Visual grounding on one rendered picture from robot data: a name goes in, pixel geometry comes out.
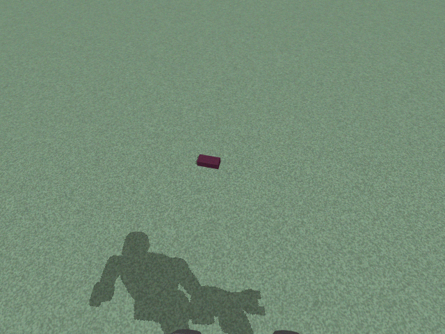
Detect small box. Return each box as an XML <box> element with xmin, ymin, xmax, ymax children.
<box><xmin>197</xmin><ymin>154</ymin><xmax>220</xmax><ymax>169</ymax></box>

